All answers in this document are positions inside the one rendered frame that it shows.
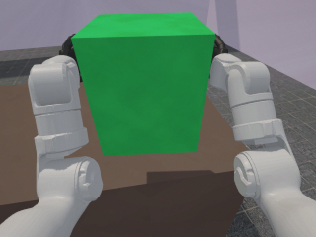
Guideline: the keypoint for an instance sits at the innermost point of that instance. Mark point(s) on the left robot upper arm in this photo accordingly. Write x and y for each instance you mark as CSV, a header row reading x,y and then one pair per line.
x,y
65,188

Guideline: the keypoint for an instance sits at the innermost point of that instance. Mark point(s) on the right robot forearm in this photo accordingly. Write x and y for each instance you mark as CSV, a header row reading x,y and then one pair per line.
x,y
247,84

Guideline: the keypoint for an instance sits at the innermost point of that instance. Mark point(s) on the carton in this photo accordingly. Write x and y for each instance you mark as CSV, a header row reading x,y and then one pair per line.
x,y
146,76

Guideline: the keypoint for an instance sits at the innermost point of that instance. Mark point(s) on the right robot hand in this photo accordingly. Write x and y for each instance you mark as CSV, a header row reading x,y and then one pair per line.
x,y
219,48

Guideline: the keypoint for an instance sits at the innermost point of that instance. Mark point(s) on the left robot forearm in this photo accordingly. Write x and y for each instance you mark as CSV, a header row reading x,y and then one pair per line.
x,y
53,87

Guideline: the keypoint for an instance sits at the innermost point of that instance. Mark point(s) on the left robot hand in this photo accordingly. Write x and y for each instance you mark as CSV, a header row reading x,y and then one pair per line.
x,y
67,50

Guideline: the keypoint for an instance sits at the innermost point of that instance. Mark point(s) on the pedestal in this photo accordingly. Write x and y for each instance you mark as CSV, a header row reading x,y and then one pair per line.
x,y
186,194

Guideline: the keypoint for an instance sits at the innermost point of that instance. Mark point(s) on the right robot upper arm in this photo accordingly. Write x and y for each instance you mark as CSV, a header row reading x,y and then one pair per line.
x,y
270,177

